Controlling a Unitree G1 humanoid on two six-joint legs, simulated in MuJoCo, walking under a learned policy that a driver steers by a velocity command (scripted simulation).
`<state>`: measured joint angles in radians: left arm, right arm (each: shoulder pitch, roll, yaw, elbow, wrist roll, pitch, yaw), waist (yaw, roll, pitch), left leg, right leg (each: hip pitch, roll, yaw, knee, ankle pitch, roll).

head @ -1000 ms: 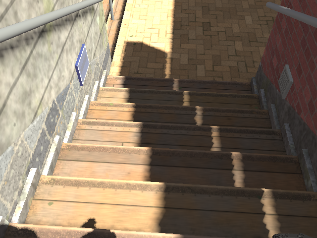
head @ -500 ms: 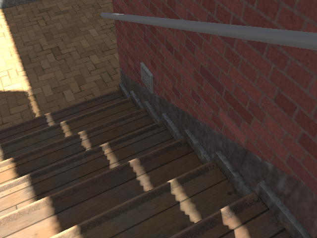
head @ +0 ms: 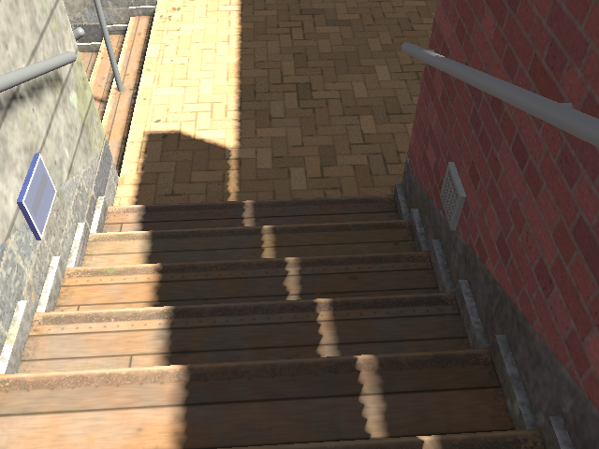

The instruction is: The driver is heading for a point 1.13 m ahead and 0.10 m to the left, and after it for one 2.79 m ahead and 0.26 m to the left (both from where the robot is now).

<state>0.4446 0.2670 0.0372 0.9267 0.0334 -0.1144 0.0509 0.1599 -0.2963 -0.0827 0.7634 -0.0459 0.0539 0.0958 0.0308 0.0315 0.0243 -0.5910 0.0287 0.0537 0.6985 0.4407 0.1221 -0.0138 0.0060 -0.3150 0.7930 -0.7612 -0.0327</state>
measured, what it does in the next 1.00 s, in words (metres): goes down: left foot 0.15 m lower, then right foot 0.15 m lower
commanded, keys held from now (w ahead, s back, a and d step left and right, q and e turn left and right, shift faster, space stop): w+q+shift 0.30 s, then w+e+shift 0.70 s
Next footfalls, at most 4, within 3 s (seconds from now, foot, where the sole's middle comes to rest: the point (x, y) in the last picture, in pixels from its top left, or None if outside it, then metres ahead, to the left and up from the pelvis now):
0.10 left None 0.18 0.04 -0.86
0.54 right None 0.53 -0.06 -1.01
0.96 left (258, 392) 0.83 0.18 -1.17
1.34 right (343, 322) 1.19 -0.10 -1.32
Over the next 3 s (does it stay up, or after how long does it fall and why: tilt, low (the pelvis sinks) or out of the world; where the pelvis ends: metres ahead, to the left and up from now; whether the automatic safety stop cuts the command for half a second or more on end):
stays up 2.45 0.25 -1.16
